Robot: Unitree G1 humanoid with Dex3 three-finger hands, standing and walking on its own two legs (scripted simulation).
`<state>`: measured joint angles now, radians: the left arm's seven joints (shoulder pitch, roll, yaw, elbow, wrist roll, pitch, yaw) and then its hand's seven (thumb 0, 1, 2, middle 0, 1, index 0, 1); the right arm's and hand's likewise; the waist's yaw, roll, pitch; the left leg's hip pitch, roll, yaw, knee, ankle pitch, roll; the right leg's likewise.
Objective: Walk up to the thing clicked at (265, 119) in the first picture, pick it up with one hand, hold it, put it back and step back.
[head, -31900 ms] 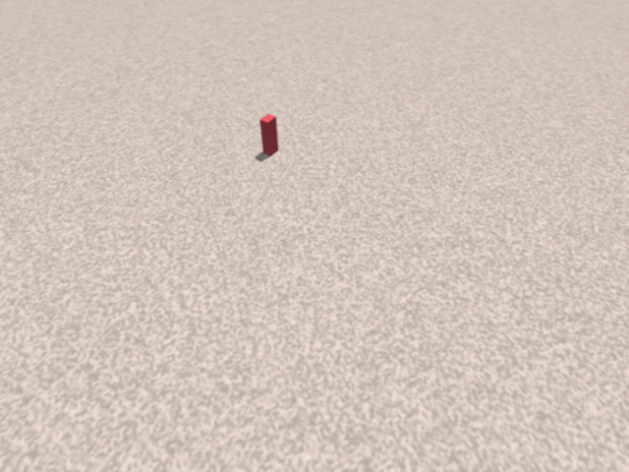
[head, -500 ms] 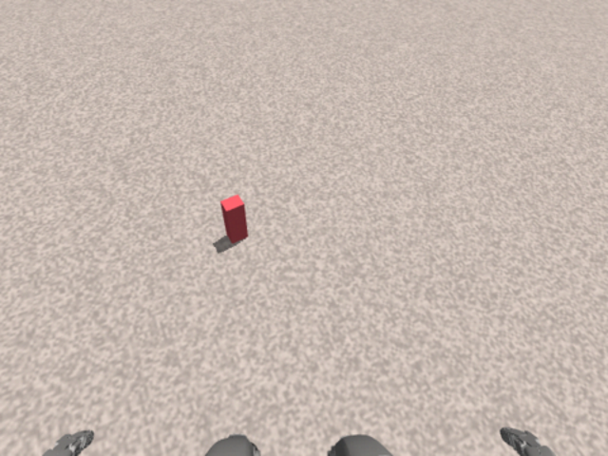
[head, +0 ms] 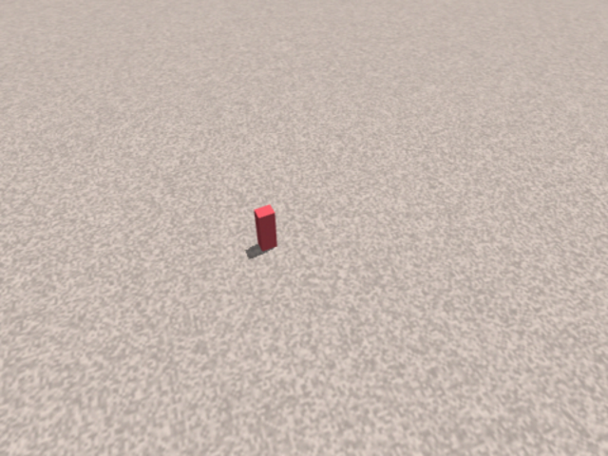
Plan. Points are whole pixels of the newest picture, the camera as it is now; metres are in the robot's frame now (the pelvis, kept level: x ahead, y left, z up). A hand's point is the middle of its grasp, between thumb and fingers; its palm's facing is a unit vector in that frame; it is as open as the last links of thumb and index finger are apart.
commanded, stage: step back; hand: left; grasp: from the side
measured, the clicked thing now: (266, 228) +1.07 +0.17 -0.66
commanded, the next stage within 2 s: stand in 0.80 s
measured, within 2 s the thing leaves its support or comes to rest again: neither
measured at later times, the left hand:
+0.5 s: hand out of the picture +0.08 +0.27 -0.15, palm faces +0.03 -0.93 -0.36, open 7.4 cm
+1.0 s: hand out of the picture +0.16 +0.25 -0.13, palm faces -0.03 -0.94 -0.34, open 7.4 cm
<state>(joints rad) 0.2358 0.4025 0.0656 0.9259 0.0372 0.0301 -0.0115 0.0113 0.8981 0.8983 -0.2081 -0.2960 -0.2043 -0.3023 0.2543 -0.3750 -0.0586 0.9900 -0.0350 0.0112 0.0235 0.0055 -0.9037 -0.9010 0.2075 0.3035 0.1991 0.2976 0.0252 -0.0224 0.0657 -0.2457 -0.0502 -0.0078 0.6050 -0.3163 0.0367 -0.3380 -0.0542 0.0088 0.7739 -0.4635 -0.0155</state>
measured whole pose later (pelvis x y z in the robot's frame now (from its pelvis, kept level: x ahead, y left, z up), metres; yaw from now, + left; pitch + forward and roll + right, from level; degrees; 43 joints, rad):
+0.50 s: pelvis +0.03 +0.01 +0.00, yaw +1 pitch -3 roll +0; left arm 0.20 0.38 0.04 0.99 0.02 0.00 -0.01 0.01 0.90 0.90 -0.21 -0.30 -0.20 -0.30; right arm 0.19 -0.38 -0.06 1.02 -0.03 -0.02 0.01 0.00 -0.90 -0.90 0.21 0.30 0.20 0.30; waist 0.03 -0.02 0.08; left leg -0.32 0.00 0.01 0.60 -0.22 0.00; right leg -0.25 -0.06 -0.01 0.66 -0.39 0.00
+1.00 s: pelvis +0.06 +0.01 +0.02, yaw -1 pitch -3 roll +0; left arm 0.07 0.34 0.00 1.10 0.01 -0.02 0.00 0.01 0.90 0.90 -0.21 -0.30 -0.20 -0.30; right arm 0.02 -0.34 -0.02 1.11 0.00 -0.01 0.01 0.00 -0.90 -0.90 0.21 0.30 0.20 0.30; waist 0.00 0.01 0.06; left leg -0.17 0.02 0.02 0.40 -0.17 -0.01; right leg -0.08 -0.03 0.01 0.38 -0.25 0.03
